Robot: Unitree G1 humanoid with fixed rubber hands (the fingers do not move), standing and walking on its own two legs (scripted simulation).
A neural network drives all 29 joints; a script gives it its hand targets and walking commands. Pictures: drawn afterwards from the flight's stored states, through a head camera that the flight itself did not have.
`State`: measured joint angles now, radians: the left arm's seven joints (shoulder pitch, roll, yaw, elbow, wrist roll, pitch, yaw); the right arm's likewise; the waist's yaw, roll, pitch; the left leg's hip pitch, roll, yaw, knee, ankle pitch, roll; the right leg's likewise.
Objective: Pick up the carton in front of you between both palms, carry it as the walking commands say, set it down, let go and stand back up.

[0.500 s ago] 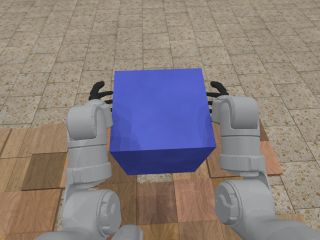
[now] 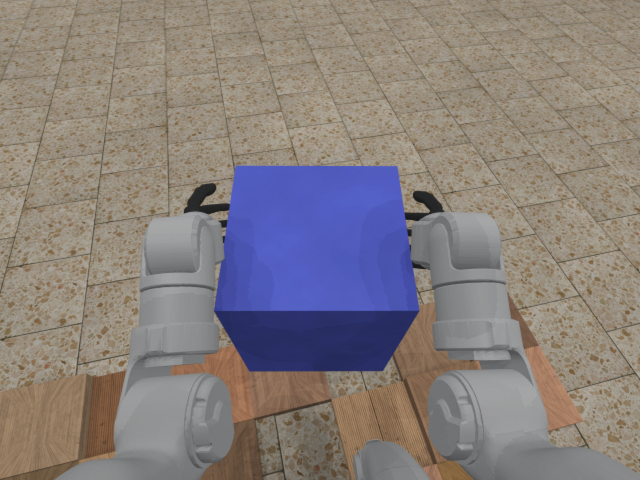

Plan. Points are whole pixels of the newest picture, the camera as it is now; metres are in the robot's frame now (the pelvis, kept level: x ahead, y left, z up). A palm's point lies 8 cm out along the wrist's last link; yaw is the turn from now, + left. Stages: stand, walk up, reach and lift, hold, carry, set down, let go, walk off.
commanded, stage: carry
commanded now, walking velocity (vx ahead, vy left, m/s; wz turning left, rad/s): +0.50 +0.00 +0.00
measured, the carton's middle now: (316, 278) +0.38 -0.03 -0.01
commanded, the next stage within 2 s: none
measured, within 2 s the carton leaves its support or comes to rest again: neither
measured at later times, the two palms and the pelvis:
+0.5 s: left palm (187, 103) +0.65 +0.15 +0.10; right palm (360, 95) +0.67 -0.13 +0.08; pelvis +0.33 -0.02 -0.01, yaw +2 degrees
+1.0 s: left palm out of the picture +1.03 +0.16 +0.13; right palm out of the picture +1.01 -0.12 +0.12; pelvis +0.64 +0.02 -0.01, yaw +1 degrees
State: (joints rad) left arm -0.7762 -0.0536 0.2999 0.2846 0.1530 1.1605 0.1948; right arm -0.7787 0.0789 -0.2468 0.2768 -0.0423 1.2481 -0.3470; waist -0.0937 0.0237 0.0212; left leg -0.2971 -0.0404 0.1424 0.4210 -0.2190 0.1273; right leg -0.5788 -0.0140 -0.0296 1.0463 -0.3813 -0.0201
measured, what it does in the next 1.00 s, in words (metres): walks ahead: right foot, then left foot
